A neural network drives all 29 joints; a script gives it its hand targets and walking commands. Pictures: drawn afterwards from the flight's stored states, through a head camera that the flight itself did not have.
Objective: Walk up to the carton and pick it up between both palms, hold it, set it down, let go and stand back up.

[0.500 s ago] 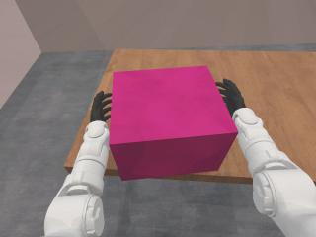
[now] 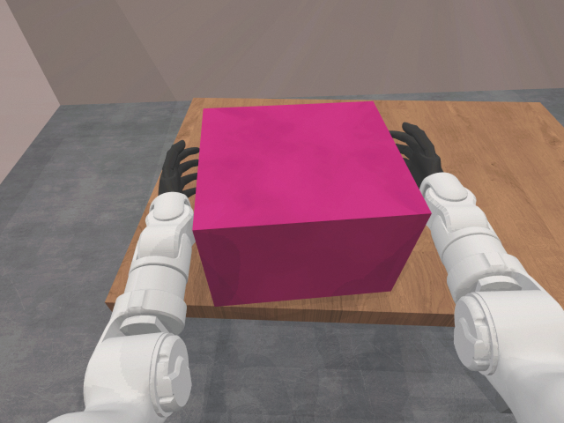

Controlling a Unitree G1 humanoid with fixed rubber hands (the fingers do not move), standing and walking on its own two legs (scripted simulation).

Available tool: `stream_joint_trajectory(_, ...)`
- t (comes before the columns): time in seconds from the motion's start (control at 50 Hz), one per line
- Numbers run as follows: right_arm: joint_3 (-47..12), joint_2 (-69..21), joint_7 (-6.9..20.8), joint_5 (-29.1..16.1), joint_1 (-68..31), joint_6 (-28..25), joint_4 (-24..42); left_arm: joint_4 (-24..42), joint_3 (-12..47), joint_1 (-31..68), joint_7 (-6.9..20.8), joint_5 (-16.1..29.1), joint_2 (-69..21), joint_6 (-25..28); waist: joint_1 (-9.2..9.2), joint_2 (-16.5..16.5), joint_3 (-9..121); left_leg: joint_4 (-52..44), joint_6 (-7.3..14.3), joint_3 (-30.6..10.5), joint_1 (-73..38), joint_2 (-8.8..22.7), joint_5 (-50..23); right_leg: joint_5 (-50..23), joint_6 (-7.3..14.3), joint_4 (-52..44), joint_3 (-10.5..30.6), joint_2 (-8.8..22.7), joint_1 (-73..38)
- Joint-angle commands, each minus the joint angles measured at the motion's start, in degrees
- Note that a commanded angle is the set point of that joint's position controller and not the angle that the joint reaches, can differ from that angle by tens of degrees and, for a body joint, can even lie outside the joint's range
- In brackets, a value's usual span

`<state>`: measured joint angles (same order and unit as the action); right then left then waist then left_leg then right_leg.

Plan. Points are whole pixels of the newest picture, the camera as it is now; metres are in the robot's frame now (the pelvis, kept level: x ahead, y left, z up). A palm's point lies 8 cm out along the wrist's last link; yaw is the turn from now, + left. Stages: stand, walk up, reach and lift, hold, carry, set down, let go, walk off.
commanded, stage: reach and lift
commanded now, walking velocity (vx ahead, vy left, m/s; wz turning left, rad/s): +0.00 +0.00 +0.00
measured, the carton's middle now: (297, 199) +0.43 +0.03 +0.10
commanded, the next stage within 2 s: hold in 1.62 s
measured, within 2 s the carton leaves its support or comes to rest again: neither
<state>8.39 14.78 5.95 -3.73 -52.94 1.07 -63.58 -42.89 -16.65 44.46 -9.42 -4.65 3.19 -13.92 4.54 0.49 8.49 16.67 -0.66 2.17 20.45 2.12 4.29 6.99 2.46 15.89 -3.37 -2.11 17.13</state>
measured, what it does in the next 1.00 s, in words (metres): stands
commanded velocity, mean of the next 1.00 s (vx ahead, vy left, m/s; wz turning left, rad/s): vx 0.00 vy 0.00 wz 0.00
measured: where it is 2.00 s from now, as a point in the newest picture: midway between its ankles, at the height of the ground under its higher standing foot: outside the picture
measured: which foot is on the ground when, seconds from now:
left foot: down 0.00-1.00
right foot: down 0.00-1.00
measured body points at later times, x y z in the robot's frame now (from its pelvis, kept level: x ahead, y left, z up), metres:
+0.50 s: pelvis +0.01 +0.01 +0.00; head -0.01 +0.02 +0.45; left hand +0.40 +0.21 +0.14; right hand +0.42 -0.15 +0.15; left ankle +0.03 +0.13 -0.75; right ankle +0.00 -0.09 -0.75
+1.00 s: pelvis +0.00 +0.03 +0.00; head -0.05 +0.04 +0.45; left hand +0.38 +0.20 +0.17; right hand +0.37 -0.16 +0.16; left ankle +0.03 +0.13 -0.75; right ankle +0.00 -0.09 -0.75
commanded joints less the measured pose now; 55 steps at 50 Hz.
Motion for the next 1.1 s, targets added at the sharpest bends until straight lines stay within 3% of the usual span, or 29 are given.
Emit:
stream_joint_trajectory(0.0,-10.8,-36.2,3.2,-0.9,-38.6,-3.5,15.6,13.6,18.6,40.0,8.7,2.4,-32.3,2.2,-0.12,3.2,32.8,0.0,0.6,0.0,-12.4,-2.5,-9.4,-25.5,-5.6,2.2,2.2,1.8,-19.4)
stream_joint_trajectory(0.1,-13.0,-37.9,1.2,-1.6,-37.9,-3.6,22.5,18.2,21.4,38.7,10.3,2.7,-33.3,1.2,-1.86,1.9,33.5,0.5,0.3,-0.6,-14.7,-3.0,-11.0,-29.0,-6.0,2.4,1.7,1.7,-21.5)
stream_joint_trajectory(0.28,-19.8,-41.4,-1.4,-5.3,-35.4,0.4,35.4,28.2,29.1,37.0,10.8,5.8,-35.4,-2.3,-4.94,-0.6,33.9,2.3,0.1,-3.0,-18.6,-3.6,-11.9,-25.4,-5.5,2.0,1.7,1.0,-19.1)
stream_joint_trajectory(0.56,-21.7,-40.7,-3.0,-7.9,-29.8,6.0,38.8,30.3,28.1,30.7,13.9,4.2,-34.1,-8.2,-6.38,-1.1,23.4,1.4,-0.4,-3.2,-23.2,-3.7,-9.6,-15.3,-4.8,-0.8,1.4,0.0,-14.5)
stream_joint_trajectory(0.58,-27.3,-47.7,-5.9,-10.3,-18.8,7.3,46.2,32.6,31.4,22.9,16.1,5.0,-31.7,-8.5,-12.00,2.3,26.3,3.8,1.3,-2.7,-26.0,-5.6,-14.7,-30.0,-6.9,0.0,3.9,1.4,-25.1)
stream_joint_trajectory(0.6,-24.7,-43.3,-6.3,-10.1,-24.4,8.3,44.5,32.0,27.5,26.2,17.0,3.1,-30.7,-8.4,-8.44,-1.8,21.4,0.9,0.4,-3.2,-19.5,-5.5,-9.6,-25.5,-6.8,1.0,3.1,1.6,-21.9)
stream_joint_trajectory(0.62,-25.1,-43.9,-6.4,-10.3,-22.8,8.6,45.7,33.8,28.6,26.0,17.5,3.3,-31.3,-8.3,-9.31,-1.5,21.5,0.4,0.2,-3.1,-20.6,-5.4,-8.3,-23.2,-6.9,0.8,2.9,1.5,-21.7)
stream_joint_trajectory(0.64,-26.0,-44.0,-6.0,-10.8,-22.6,8.5,47.2,38.7,30.7,28.1,17.4,4.7,-31.9,-7.8,-9.13,-3.1,23.5,1.1,-0.8,-3.5,-23.1,-5.1,-11.9,-22.7,-6.3,1.3,2.3,1.0,-19.8)
stream_joint_trajectory(0.66,-25.9,-43.2,-5.8,-10.7,-21.7,8.9,47.7,38.3,31.4,28.2,17.3,4.7,-31.8,-7.9,-9.59,-4.3,22.1,1.5,-1.4,-3.7,-25.3,-4.9,-12.7,-19.7,-5.7,0.2,2.0,0.7,-17.2)
stream_joint_trajectory(0.7,-27.7,-43.6,-5.1,-11.1,-22.0,9.1,50.2,38.5,31.6,26.5,17.0,5.0,-32.1,-8.3,-8.25,-3.0,22.2,2.1,-1.2,-3.9,-27.6,-4.3,-14.0,-16.3,-4.8,-0.7,1.8,0.2,-15.0)
stream_joint_trajectory(0.72,-26.4,-42.4,-5.0,-10.7,-22.3,9.7,49.0,36.6,31.4,27.4,17.1,4.6,-31.5,-8.7,-8.33,-3.6,20.0,1.4,-1.4,-3.9,-27.3,-4.1,-11.1,-11.6,-4.4,-1.4,1.7,0.1,-12.8)
stream_joint_trajectory(0.74,-27.0,-43.0,-4.6,-11.0,-25.1,9.1,51.9,38.1,33.2,28.3,16.6,5.6,-33.1,-8.8,-7.74,-3.5,22.3,1.6,-1.4,-4.1,-27.9,-3.7,-10.7,-9.4,-4.0,-1.6,1.5,-0.2,-11.3)
stream_joint_trajectory(0.78,-28.4,-43.0,-4.5,-12.3,-24.1,9.7,53.5,40.8,36.1,27.1,15.6,6.7,-34.7,-9.7,-8.44,-3.7,21.2,2.4,-1.9,-4.9,-30.4,-2.7,-13.8,-9.1,-3.2,-1.8,1.5,-1.2,-9.9)
stream_joint_trajectory(0.82,-26.3,-41.2,-3.8,-11.5,-26.9,10.6,51.1,36.9,33.3,28.5,15.4,6.0,-34.0,-11.0,-7.20,-1.7,17.3,0.1,-0.7,-4.6,-26.5,-2.4,-5.6,-1.5,-3.1,-3.0,1.4,-1.0,-7.5)
stream_joint_trajectory(0.84,-26.9,-41.7,-3.4,-11.4,-28.8,10.3,52.9,36.1,33.2,27.4,15.3,6.1,-34.8,-11.8,-6.26,-0.7,18.5,-0.3,0.0,-4.4,-25.9,-2.3,-3.1,-1.2,-3.0,-2.8,1.6,-0.9,-8.1)
stream_joint_trajectory(0.9,-24.7,-41.7,-2.8,-10.3,-28.0,11.3,49.1,35.5,33.0,29.1,14.9,5.7,-35.3,-12.6,-7.48,-1.7,17.2,-1.1,0.1,-4.6,-25.3,-1.7,-0.1,-0.3,-2.6,-2.4,1.9,-0.8,-7.3)
stream_joint_trajectory(0.96,-24.7,-42.0,-2.1,-10.4,-30.2,10.8,49.2,36.1,33.3,30.8,14.1,6.5,-35.9,-12.8,-6.84,-1.3,21.0,0.1,0.2,-4.5,-26.5,-1.4,-3.0,-1.6,-2.4,-2.1,1.8,-1.1,-7.0)
stream_joint_trajectory(1.0,-22.6,-40.5,-2.1,-9.5,-29.5,11.7,43.9,30.2,29.0,29.2,14.6,3.9,-34.3,-14.0,-6.52,-0.1,14.9,-1.6,1.1,-3.9,-24.4,-1.6,1.7,2.3,-2.6,-3.5,1.9,-0.6,-6.0)
stream_joint_trajectory(1.02,-22.9,-41.6,-2.1,-9.8,-28.9,11.5,44.0,32.7,29.4,29.6,14.7,4.3,-34.9,-14.0,-6.76,-0.4,16.6,-1.4,1.1,-3.9,-24.6,-1.6,0.3,0.0,-2.8,-2.8,2.0,-0.6,-7.6)
stream_joint_trajectory(1.08,-21.4,-41.6,-2.5,-8.9,-29.5,11.3,43.2,31.4,28.8,31.0,15.7,4.2,-33.7,-13.9,-7.95,-0.9,17.3,-1.1,1.0,-3.1,-24.3,-2.4,0.3,-0.5,-3.2,-3.0,2.3,0.0,-8.3)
